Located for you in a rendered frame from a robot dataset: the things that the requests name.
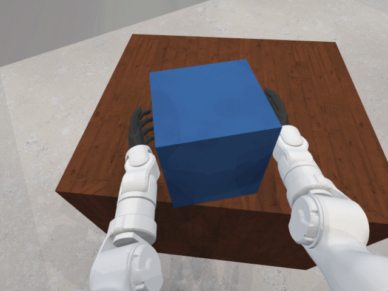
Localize left robot hand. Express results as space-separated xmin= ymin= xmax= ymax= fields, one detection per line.
xmin=129 ymin=107 xmax=155 ymax=149

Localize right robot hand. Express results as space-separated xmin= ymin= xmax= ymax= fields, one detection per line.
xmin=265 ymin=88 xmax=290 ymax=126

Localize robot right forearm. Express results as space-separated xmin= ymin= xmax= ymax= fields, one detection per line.
xmin=273 ymin=125 xmax=369 ymax=242

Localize robot left upper arm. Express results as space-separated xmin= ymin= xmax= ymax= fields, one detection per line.
xmin=71 ymin=242 xmax=163 ymax=291

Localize carton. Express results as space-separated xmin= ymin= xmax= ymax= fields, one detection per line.
xmin=149 ymin=59 xmax=282 ymax=208

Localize robot right upper arm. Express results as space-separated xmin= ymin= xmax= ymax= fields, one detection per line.
xmin=289 ymin=194 xmax=388 ymax=291

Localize robot left forearm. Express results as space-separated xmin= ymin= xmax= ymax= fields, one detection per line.
xmin=89 ymin=145 xmax=160 ymax=286

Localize pedestal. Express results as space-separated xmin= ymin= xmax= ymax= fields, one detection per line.
xmin=55 ymin=34 xmax=388 ymax=270

